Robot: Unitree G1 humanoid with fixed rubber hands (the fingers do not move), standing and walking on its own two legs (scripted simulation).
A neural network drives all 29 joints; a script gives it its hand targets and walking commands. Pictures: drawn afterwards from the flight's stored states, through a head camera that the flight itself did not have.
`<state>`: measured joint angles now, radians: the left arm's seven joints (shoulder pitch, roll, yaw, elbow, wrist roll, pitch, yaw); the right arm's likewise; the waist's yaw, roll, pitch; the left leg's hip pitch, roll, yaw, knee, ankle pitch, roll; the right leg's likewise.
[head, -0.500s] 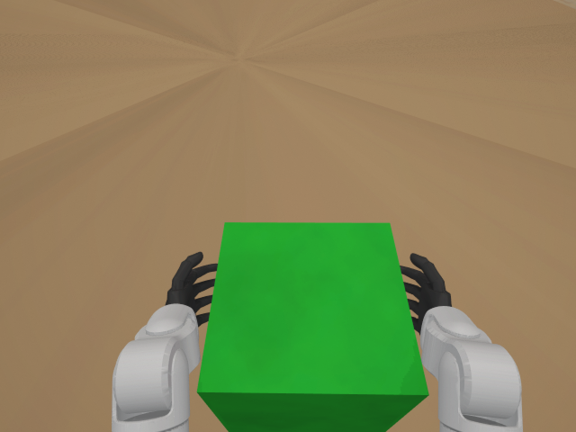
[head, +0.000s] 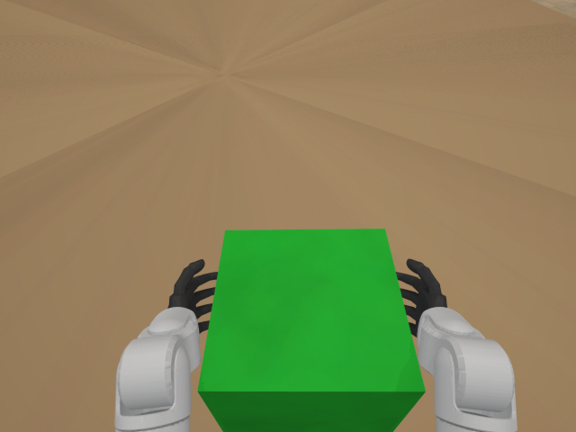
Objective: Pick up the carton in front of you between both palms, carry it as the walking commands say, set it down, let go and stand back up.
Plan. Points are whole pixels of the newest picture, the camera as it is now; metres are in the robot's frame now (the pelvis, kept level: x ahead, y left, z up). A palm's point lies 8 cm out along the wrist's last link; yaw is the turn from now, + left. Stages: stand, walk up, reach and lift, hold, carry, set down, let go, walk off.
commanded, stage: carry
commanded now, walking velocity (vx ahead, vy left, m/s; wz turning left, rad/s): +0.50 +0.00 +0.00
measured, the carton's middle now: (305, 344) +0.26 +0.00 +0.02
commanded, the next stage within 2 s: none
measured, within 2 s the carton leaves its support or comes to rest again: neither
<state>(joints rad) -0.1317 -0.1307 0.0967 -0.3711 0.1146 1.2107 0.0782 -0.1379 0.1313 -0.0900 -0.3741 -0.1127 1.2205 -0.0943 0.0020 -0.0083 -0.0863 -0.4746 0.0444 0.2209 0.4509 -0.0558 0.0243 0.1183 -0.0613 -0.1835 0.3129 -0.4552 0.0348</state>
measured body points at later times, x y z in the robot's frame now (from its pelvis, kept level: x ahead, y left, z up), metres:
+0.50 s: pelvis +0.34 -0.01 +0.00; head +0.33 -0.02 +0.45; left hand +0.61 +0.15 +0.10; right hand +0.62 -0.16 +0.09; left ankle +0.14 +0.09 -0.72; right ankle +0.47 -0.10 -0.73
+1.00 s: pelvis +0.63 +0.01 +0.01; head +0.64 +0.01 +0.46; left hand +0.91 +0.16 +0.08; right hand +0.92 -0.14 +0.09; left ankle +0.73 +0.09 -0.72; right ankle +0.48 -0.10 -0.70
